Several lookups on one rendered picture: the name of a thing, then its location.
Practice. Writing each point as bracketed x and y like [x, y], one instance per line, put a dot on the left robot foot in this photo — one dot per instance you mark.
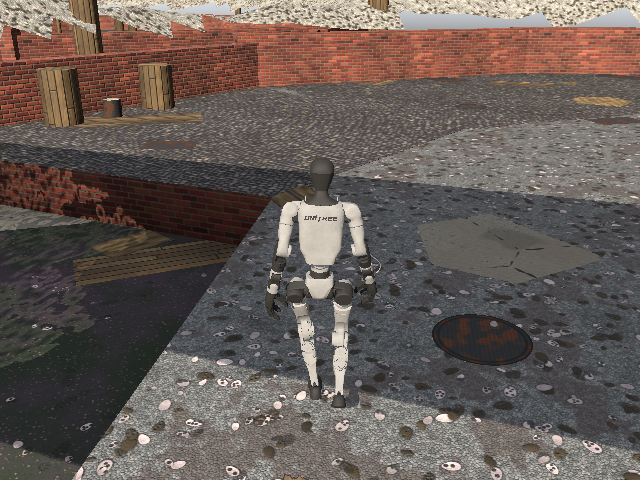
[315, 392]

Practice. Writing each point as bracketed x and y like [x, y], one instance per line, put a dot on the right robot forearm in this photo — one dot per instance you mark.
[366, 267]

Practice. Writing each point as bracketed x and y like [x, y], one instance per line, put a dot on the left robot hand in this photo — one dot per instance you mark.
[270, 304]

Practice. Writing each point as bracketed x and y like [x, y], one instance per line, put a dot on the left robot forearm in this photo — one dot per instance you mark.
[276, 273]

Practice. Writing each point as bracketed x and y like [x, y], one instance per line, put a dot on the robot left upper arm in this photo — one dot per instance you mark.
[289, 211]

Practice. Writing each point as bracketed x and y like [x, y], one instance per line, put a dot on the robot right upper arm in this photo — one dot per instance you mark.
[352, 212]

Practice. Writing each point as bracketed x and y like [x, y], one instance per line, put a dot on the right robot hand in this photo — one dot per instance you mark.
[371, 288]

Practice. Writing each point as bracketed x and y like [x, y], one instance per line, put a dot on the right robot thigh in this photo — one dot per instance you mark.
[342, 300]

